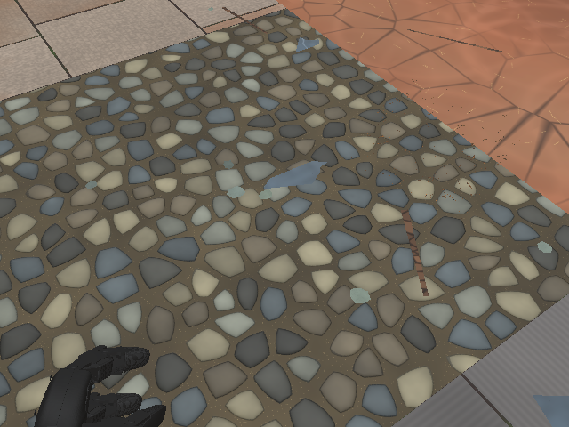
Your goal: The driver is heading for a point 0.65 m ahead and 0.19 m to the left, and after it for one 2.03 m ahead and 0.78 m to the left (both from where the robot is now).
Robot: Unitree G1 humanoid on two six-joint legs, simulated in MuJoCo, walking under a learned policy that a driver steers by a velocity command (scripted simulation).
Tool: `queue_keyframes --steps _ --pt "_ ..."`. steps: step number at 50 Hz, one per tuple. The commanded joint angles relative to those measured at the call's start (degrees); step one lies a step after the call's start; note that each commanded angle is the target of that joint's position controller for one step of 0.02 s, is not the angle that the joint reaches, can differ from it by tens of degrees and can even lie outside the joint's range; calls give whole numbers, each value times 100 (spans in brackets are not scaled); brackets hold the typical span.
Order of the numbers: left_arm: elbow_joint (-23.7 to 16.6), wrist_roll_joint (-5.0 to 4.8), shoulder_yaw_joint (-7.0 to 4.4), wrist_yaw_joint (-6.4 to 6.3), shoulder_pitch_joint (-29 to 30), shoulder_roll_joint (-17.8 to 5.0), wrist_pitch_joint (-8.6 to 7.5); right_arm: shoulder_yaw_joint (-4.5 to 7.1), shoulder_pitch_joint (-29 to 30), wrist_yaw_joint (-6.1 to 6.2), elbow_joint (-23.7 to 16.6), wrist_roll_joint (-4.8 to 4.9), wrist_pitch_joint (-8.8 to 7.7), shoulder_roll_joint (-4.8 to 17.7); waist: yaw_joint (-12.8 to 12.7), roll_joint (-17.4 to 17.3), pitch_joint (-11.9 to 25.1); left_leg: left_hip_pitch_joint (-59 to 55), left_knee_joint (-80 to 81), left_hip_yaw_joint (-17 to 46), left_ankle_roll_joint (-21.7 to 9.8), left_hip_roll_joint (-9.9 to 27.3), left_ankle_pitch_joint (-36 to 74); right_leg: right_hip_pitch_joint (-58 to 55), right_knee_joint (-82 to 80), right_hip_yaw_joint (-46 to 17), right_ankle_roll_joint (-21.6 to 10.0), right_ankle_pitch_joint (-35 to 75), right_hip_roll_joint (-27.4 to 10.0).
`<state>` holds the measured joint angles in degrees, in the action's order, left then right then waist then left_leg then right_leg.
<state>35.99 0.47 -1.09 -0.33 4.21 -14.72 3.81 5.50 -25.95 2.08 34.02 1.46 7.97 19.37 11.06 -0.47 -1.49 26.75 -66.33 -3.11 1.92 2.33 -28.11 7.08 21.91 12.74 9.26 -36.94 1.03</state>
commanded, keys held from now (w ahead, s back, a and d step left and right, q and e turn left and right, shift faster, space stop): q+shift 0.42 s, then w+q+shift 0.22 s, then w+e+shift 0.22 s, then e+shift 0.14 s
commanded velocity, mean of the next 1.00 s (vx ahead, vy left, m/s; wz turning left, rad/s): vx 0.33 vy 0.00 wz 0.60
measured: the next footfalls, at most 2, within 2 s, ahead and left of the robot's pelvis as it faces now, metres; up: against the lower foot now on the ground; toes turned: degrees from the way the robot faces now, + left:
left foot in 0.04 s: +0.01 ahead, +0.11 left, +0.02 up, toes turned +0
right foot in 0.32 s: -0.01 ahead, -0.16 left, -0.04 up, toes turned +29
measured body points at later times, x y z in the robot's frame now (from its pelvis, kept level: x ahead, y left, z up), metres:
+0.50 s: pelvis -0.05 -0.06 -0.02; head -0.02 -0.05 +0.42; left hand -0.11 +0.23 -0.14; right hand +0.24 -0.23 -0.10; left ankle -0.14 +0.05 -0.58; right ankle -0.05 -0.18 -0.76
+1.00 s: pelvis +0.03 +0.22 +0.01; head +0.04 +0.26 +0.45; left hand -0.14 +0.44 -0.14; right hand +0.29 +0.15 -0.09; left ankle -0.04 +0.31 -0.70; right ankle +0.04 +0.01 -0.57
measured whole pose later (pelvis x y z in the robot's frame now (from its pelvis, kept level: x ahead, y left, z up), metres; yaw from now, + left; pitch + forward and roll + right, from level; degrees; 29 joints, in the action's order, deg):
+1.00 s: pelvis +0.03 +0.22 +0.01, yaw +38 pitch +2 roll -1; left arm 48.0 -2.0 -4.6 -0.2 -22.9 -14.8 -3.1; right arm 0.9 -11.7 -2.0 36.2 -1.0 -3.3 10.4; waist -3.7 1.8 -2.2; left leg 25.2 -48.2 -7.0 -1.2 5.2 -24.7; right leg 28.4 82.8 -3.7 0.0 -13.6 -3.9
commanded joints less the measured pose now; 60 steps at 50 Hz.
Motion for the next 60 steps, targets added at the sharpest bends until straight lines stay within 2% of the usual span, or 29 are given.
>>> queue_keyframes --steps 1,2,3,4,5,8,11,14,16,17,18,19,21,23,27,32,33,36,38,40,42,43,44,45,47,48,50,55,60 --pt "-480 -170 -400 4 399 -913 36 83 -642 -157 -204 90 -36 303 -221 409 583 -346 2406 -91 -401 379 -262 -1202 225 -550 -1411 3645 -1508" --pt "-363 -238 -388 -21 473 -769 109 73 -1280 -116 142 155 -104 197 7 -209 404 -890 3467 -469 -632 -109 172 -798 1070 -228 -1299 2921 -1025" --pt "-560 -256 -345 -44 819 -613 134 96 -2046 -52 516 137 -169 190 352 -1297 -69 -1399 3626 812 -1275 219 1566 616 2477 -271 -863 1268 -335" --pt "-1138 -98 -264 24 1334 -197 170 58 -1709 -17 525 40 -322 375 -65 -2703 -551 -951 4161 3247 -2038 511 2769 2049 4118 -879 -472 -706 623" --pt "-1176 -124 -273 86 856 -158 33 67 -520 52 50 -173 -608 776 -851 -2748 -310 -556 4993 4688 -2325 993 2344 2398 5158 -1782 -558 -702 823" --pt "-862 11 -409 -19 714 -459 -276 217 776 303 -537 27 -817 1080 -1146 587 108 36 4393 3694 -1443 581 2651 1301 4645 -2257 -566 668 494" --pt "-794 -289 -443 -105 23 -362 -170 120 1493 474 -605 5 -688 565 -1574 -558 677 -47 3156 3290 -1108 167 2894 749 3045 -2212 -287 1662 336" --pt "-259 -418 -406 -12 -436 65 -144 188 1046 431 -411 157 -420 361 -1328 -195 624 61 2527 2889 -540 -513 1318 -253 -136 -1944 -425 2400 175" --pt "232 -204 -338 45 -852 185 -113 84 351 270 -242 41 -344 -129 -980 579 421 1278 459 1600 -284 -1233 -488 -1085 -287 -2141 -660 3225 -423" --pt "294 -75 -321 70 -1160 -130 -91 -63 113 210 -419 -180 -388 -584 -799 895 646 2152 -863 1405 -224 -1174 -1088 -1243 582 -2869 -1097 5946 -1337" --pt "331 189 -449 59 -892 -862 -178 -57 -164 144 -815 -113 -494 -394 -267 1836 727 2744 -1855 1003 151 -852 -1284 -840 -39 -4333 -2214 6841 -2829" --pt "58 306 -530 -28 -286 -1047 -303 -48 155 159 -911 81 -547 -84 -322 2354 426 2921 -2985 1109 448 -86 -808 -96 -827 -5169 -2841 4641 -3322" --pt "-184 154 -279 -136 417 -263 -308 153 630 173 -654 -8 -427 625 -430 480 -248 2377 -3672 1020 588 -175 220 975 -559 -3231 -2260 3241 -1864" --pt "33 64 -346 -239 -486 -647 -412 79 1180 61 -993 -85 -452 588 -810 27 -98 2752 -3012 949 555 -20 1294 402 -597 -2820 -2075 1767 -1539" --pt "463 43 -440 -269 -2307 -917 -642 -195 1833 -145 -1362 71 -634 86 -1525 388 194 4017 -2747 824 414 297 1206 -1384 -808 -3121 -2108 -2 -1892" --pt "644 52 -431 -191 -2665 -860 -753 -335 2278 -238 -1626 131 -674 -129 -1566 621 -412 4373 -2448 877 291 713 860 -1312 -1222 -2427 -1936 235 -2260" --pt "922 496 -369 -105 -3421 -797 -908 -290 3408 -345 -1847 -539 -496 -173 -1917 506 -794 4514 -2531 709 -95 345 270 -959 -1699 -2243 -1931 -81 -2363" --pt "1224 442 -320 -102 -3672 -702 -1020 -367 3673 -486 -1902 -415 -579 -425 -1819 719 -1133 4895 -1905 1109 -577 234 45 -1259 -1970 -2039 -1922 272 -2315" --pt "1340 342 -284 -135 -3479 -660 -947 -457 3718 -641 -1882 -416 -701 -475 -1557 657 -864 3968 -692 354 -746 595 208 -1123 -2185 -1584 -1852 1107 -2097" --pt "1351 184 -291 -79 -3358 -792 -815 -553 3293 -735 -1598 -278 -774 -737 -1441 975 -507 668 831 -502 -881 117 -227 500 -2377 -911 -1822 3214 -1822" --pt "1405 44 -368 87 -3249 -1322 -887 -228 805 -485 -720 -179 -810 -285 -180 907 918 -2517 1317 -757 -981 -880 160 764 471 -620 -1773 8403 -1705" --pt "1184 -64 -460 235 -2843 -1540 -995 44 -322 -369 -563 -321 -848 341 718 653 1757 -4346 1908 637 -892 -149 69 2078 2622 -861 -1504 6872 -1361" --pt "425 -166 -322 420 -2489 -606 -1082 236 -803 -202 -559 -427 -939 1338 598 -2112 2870 -4822 4170 4193 -663 2229 -1455 3197 5199 -1593 -1158 1068 -155" --pt "544 -102 -458 313 -2335 -734 -1045 207 -722 -171 -379 -492 -984 1231 405 -1216 2574 -3879 4864 4789 -347 2396 -53 3318 6490 -2754 -1216 1654 94" --pt "635 -41 -349 106 -2843 -116 -866 -58 572 -295 -163 -502 -1127 404 -885 -535 863 -2176 4079 2915 -637 2257 3029 3385 6558 -1766 -1071 2399 -530" --pt "753 -314 -368 -67 -2867 -109 -823 -214 961 -413 -193 -110 -1276 -204 -955 -1291 648 -1934 4053 1972 -805 1953 3617 3510 6835 -1841 -862 2341 -601" --pt "860 -406 -454 -104 -3052 -192 -619 -276 1510 -419 -18 -136 -1399 -619 -1362 -1275 409 -1400 4378 852 -647 1605 3893 3094 6632 -1721 -854 2554 -750" --pt "328 -241 -488 -65 -2137 -103 -316 -197 1976 80 262 -231 -1381 -446 -1540 -745 -417 -1218 5218 -869 -343 928 4920 2864 4273 -1078 -937 3395 -382" --pt "197 -228 -548 255 -2208 -438 -270 71 2046 227 357 103 -1275 646 -1701 -778 284 -2174 4257 -1195 -335 1028 7224 1261 2011 -300 -1164 3842 97"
